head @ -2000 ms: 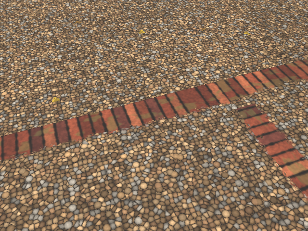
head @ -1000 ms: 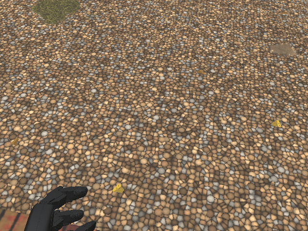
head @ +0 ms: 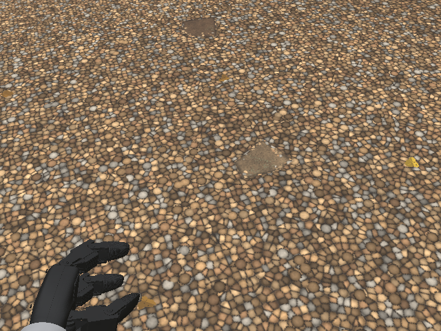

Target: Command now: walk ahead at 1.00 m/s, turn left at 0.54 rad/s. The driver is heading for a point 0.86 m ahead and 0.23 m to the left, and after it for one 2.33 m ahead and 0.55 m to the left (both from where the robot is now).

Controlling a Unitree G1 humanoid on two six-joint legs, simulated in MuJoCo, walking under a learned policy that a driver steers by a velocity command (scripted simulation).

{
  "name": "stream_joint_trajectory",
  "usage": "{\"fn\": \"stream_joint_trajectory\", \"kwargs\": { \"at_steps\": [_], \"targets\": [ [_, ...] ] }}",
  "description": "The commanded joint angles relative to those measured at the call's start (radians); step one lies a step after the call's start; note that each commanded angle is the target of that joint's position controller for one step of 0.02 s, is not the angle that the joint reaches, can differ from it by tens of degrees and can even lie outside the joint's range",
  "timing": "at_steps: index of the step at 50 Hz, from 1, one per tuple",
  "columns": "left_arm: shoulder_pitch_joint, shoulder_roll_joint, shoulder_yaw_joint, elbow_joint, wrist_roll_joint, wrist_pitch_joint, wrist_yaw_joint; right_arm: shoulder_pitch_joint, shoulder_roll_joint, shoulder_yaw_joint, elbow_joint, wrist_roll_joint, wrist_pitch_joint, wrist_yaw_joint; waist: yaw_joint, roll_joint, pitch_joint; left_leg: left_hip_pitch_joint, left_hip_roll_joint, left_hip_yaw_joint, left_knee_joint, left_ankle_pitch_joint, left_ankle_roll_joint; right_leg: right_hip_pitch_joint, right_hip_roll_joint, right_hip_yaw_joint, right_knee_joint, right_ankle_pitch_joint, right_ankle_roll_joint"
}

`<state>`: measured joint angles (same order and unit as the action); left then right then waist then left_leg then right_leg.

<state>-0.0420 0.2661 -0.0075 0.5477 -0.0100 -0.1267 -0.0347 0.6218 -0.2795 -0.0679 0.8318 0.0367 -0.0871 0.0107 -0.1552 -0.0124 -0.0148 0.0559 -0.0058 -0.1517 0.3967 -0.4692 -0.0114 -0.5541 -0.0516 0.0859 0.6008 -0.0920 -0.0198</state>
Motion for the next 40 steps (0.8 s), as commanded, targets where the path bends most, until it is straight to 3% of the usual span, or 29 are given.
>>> {"fn": "stream_joint_trajectory", "kwargs": {
  "at_steps": [1, 2, 3, 4, 5, 6, 7, 9, 11, 13, 16, 17, 18, 19, 20, 21, 22, 23, 24, 25, 26, 27, 28, 29, 31, 32, 35, 38, 40],
  "targets": [
    [0.484, 0.233, 0.114, 0.043, 0.009, 0.003, 0.037, -0.203, -0.108, 0.003, -0.142, -0.034, -0.019, 0.001, 0.394, -0.015, -0.2, -0.597, 0.054, -0.034, 0.505, 0.472, 0.078, 0.852, -0.123, 0.097, 0.023, -0.179, -0.062],
    [0.559, 0.332, 0.128, 0.063, 0.036, 0.015, 0.028, -0.038, 0.037, 0.043, -0.169, 0.014, -0.034, -0.002, 0.294, -0.358, -0.399, -0.818, -0.024, 0.007, 0.897, -0.036, 0.046, 1.056, -0.393, 0.657, -0.181, -0.545, -0.209],
    [0.555, 0.263, 0.12, 0.078, 0.014, 0.019, 0.023, -0.08, -0.031, 0.035, -0.16, 0.053, -0.031, -0.015, 0.312, -0.311, -0.334, -0.954, 0.017, -0.005, 1.058, 0.027, 0.05, 0.989, -0.394, 0.854, -0.334, -0.787, -0.222],
    [0.505, 0.202, 0.105, 0.094, -0.002, 0.02, 0.027, -0.204, -0.071, 0.023, -0.177, 0.053, -0.024, -0.023, 0.315, -0.22, -0.151, -1.043, 0.058, 0.033, 1.112, 0.094, 0.047, 0.879, -0.371, 0.694, -0.338, -0.681, -0.194],
    [0.458, 0.153, 0.092, 0.11, 0.009, 0.025, 0.027, -0.263, -0.071, 0.023, -0.184, 0.029, -0.013, -0.025, 0.287, -0.123, -0.071, -1.024, 0.104, 0.053, 1.094, 0.146, 0.048, 0.758, -0.344, 0.53, -0.315, -0.496, -0.178],
    [0.407, 0.106, 0.08, 0.122, 0.026, 0.025, 0.023, -0.313, -0.063, 0.019, -0.188, 0.003, 0.001, -0.022, 0.253, -0.067, 0.0, -0.967, 0.131, 0.054, 1.045, 0.172, 0.053, 0.618, -0.29, 0.386, -0.328, -0.347, -0.16],
    [0.357, 0.078, 0.076, 0.134, 0.039, 0.023, 0.024, -0.302, -0.04, 0.018, -0.198, 0.007, 0.018, -0.011, 0.196, -0.117, 0.036, -0.914, 0.158, 0.033, 1.012, 0.184, 0.053, 0.519, -0.275, 0.292, -0.345, -0.26, -0.155],
    [0.286, 0.042, 0.075, 0.153, 0.019, 0.017, 0.024, -0.326, 0.001, 0.023, -0.215, 0.019, 0.055, 0.001, 0.142, -0.122, 0.092, -0.897, 0.195, 0.025, 0.961, 0.147, 0.053, 0.421, -0.275, 0.134, -0.399, -0.137, -0.133],
    [0.251, 0.069, 0.085, 0.162, 0.012, 0.01, 0.033, -0.363, 0.002, 0.026, -0.242, 0.002, 0.07, 0.007, 0.113, -0.074, 0.122, -0.922, 0.214, 0.02, 0.907, 0.223, 0.045, 0.393, -0.284, 0.011, -0.439, -0.011, -0.124],
    [0.219, 0.113, 0.098, 0.167, 0.014, 0.004, 0.045, -0.388, -0.009, 0.028, -0.256, -0.008, 0.07, 0.022, 0.091, -0.047, 0.13, -0.879, 0.209, 0.055, 0.78, 0.369, 0.048, 0.373, -0.239, -0.138, -0.473, 0.028, -0.1],
    [0.255, 0.181, 0.115, 0.183, 0.009, 0.003, 0.05, -0.5, -0.037, 0.023, -0.27, -0.014, 0.061, 0.05, 0.133, 0.038, 0.144, -0.724, 0.153, 0.182, 0.518, 0.562, 0.09, 0.403, -0.175, -0.294, -0.505, 0.086, -0.059],
    [0.269, 0.211, 0.12, 0.187, 0.009, 0.006, 0.047, -0.514, -0.049, 0.018, -0.274, -0.011, 0.057, 0.057, 0.133, 0.029, 0.136, -0.661, 0.121, 0.223, 0.465, 0.576, 0.107, 0.439, -0.178, -0.316, -0.49, 0.23, -0.053],
    [0.279, 0.246, 0.128, 0.19, 0.008, 0.013, 0.044, -0.508, -0.074, 0.006, -0.276, -0.006, 0.057, 0.059, 0.119, -0.002, 0.11, -0.607, 0.076, 0.269, 0.446, 0.543, 0.124, 0.506, -0.184, -0.329, -0.436, 0.489, -0.048],
    [0.289, 0.279, 0.136, 0.189, 0.003, 0.026, 0.043, -0.477, -0.108, -0.008, -0.274, 0.004, 0.061, 0.058, 0.09, -0.047, 0.074, -0.558, 0.029, 0.311, 0.448, 0.467, 0.141, 0.581, -0.193, -0.337, -0.342, 0.771, -0.043],
    [0.284, 0.307, 0.143, 0.184, -0.002, 0.041, 0.042, -0.39, -0.151, -0.028, -0.262, 0.015, 0.068, 0.055, 0.031, -0.093, 0.019, -0.455, -0.016, 0.337, 0.452, 0.376, 0.162, 0.614, -0.204, -0.341, -0.18, 0.995, -0.041],
    [0.265, 0.318, 0.147, 0.172, -0.008, 0.051, 0.041, -0.215, -0.214, -0.06, -0.221, 0.016, 0.075, 0.051, -0.06, -0.115, -0.069, -0.22, -0.054, 0.342, 0.435, 0.321, 0.195, 0.549, -0.209, -0.33, 0.064, 1.101, -0.042],
    [0.237, 0.289, 0.135, 0.161, -0.006, 0.045, 0.043, 0.007, -0.283, -0.1, -0.149, 0.012, 0.088, 0.036, -0.165, -0.046, -0.147, 0.13, -0.056, 0.254, 0.351, 0.368, 0.237, 0.334, -0.159, -0.31, 0.425, 0.904, -0.008],
    [0.26, 0.084, 0.079, 0.135, 0.021, 0.012, 0.037, -0.05, -0.343, -0.104, -0.128, 0.012, 0.097, 0.025, -0.037, 0.37, -0.037, 0.235, 0.043, -0.011, 0.279, 0.492, 0.308, -0.014, 0.087, -0.27, 0.949, -0.383, 0.043],
    [0.418, 0.043, 0.044, 0.045, -0.002, -0.038, 0.023, -0.15, -0.344, -0.07, -0.213, -0.018, 0.06, 0.036, 0.127, 0.463, -0.33, 0.408, 0.245, -0.681, -0.012, -0.084, 0.512, -0.27, 0.136, 0.024, 1.1, -0.5, 0.017],
    [0.25, 0.177, 0.063, 0.035, -0.027, -0.064, 0.022, -0.151, -0.239, -0.06, -0.243, -0.015, 0.04, 0.039, 0.036, 0.216, -0.27, 0.315, 0.259, -0.766, -0.163, -0.277, 0.43, -0.281, 0.072, 0.084, 1.004, -0.361, -0.028],
    [0.16, 0.176, 0.067, 0.006, -0.047, -0.067, 0.029, -0.155, -0.23, -0.056, -0.219, -0.026, 0.015, 0.043, 0.068, 0.078, -0.087, 0.14, 0.247, -0.731, -0.203, -0.234, 0.391, -0.305, 0.059, 0.053, 0.907, -0.31, -0.037],
    [0.183, 0.15, 0.057, 0.045, -0.024, -0.054, 0.041, -0.219, -0.181, -0.039, -0.215, -0.031, -0.003, 0.046, 0.122, -0.069, -0.061, -0.002, 0.236, -0.618, -0.177, -0.13, 0.346, -0.214, -0.011, 0.06, 0.807, -0.251, -0.042],
    [0.252, 0.137, 0.057, 0.071, -0.011, -0.037, 0.04, -0.297, -0.173, -0.034, -0.226, -0.045, -0.01, 0.039, 0.18, -0.04, -0.04, -0.142, 0.212, -0.526, -0.137, -0.041, 0.342, -0.127, -0.046, 0.066, 0.747, -0.205, -0.031],
    [0.291, 0.145, 0.062, 0.1, -0.01, -0.011, 0.035, -0.339, -0.14, -0.022, -0.234, -0.055, -0.013, 0.032, 0.201, -0.021, -0.006, -0.247, 0.176, -0.429, -0.148, 0.011, 0.325, -0.073, -0.079, 0.06, 0.712, -0.185, -0.022],
    [0.276, 0.118, 0.059, 0.111, -0.009, 0.025, 0.037, -0.33, -0.105, -0.004, -0.204, -0.043, -0.018, 0.021, 0.201, 0.0, 0.058, -0.353, 0.146, -0.271, -0.185, 0.12, 0.295, -0.068, -0.118, 0.021, 0.624, -0.154, -0.006],
    [0.227, 0.099, 0.051, 0.096, -0.004, 0.035, 0.039, -0.302, -0.103, -0.002, -0.186, -0.04, -0.025, 0.015, 0.177, 0.002, 0.093, -0.361, 0.136, -0.205, -0.203, 0.201, 0.287, -0.117, -0.125, 0.005, 0.576, -0.084, 0.005],
    [0.087, 0.072, 0.035, 0.067, 0.0, 0.034, 0.029, -0.244, -0.098, 0.006, -0.149, -0.042, -0.033, -0.005, 0.105, 0.004, 0.132, -0.322, 0.086, 0.0, -0.24, 0.393, 0.221, -0.176, -0.109, -0.047, 0.328, 0.185, 0.013],
    [-0.012, 0.051, 0.032, 0.054, -0.017, 0.015, -0.002, -0.183, -0.103, 0.013, -0.107, -0.044, -0.046, -0.019, 0.046, 0.002, 0.143, -0.275, 0.089, 0.119, -0.306, 0.465, 0.135, -0.094, -0.039, -0.094, 0.122, 0.432, -0.005],
    [-0.035, 0.057, 0.039, 0.045, -0.032, 0.007, -0.023, -0.162, -0.111, 0.014, -0.077, -0.047, -0.046, -0.021, 0.045, 0.022, 0.156, -0.163, 0.106, 0.173, -0.317, 0.556, 0.094, -0.102, 0.001, -0.108, 0.024, 0.459, -0.028]
  ]
}}
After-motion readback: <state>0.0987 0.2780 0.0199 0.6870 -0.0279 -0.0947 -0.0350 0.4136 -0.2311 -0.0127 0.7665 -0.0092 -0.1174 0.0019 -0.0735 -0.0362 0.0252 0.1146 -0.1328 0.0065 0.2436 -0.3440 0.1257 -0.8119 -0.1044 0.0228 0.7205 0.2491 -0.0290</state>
